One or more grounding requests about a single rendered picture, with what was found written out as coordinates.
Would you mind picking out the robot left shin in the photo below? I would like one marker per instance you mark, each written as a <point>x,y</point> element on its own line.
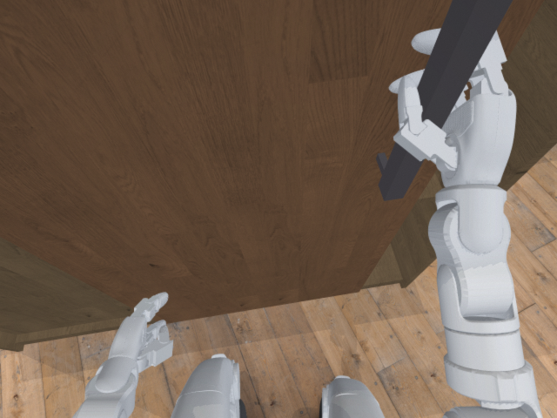
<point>234,408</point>

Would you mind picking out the handle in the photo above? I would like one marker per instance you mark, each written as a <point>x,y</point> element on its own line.
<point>464,36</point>

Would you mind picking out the left robot forearm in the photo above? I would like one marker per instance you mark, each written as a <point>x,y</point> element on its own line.
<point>111,392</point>

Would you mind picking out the robot right hand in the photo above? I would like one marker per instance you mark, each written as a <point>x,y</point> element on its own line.
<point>482,128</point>

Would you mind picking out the wardrobe door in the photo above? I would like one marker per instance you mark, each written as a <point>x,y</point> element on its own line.
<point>37,296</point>
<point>221,151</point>

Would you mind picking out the right robot forearm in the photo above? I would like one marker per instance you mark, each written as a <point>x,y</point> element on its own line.
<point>470,235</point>

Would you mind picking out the robot right thigh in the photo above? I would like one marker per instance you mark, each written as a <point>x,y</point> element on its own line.
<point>349,398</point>

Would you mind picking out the robot left hand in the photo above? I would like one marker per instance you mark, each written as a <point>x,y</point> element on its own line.
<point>137,341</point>

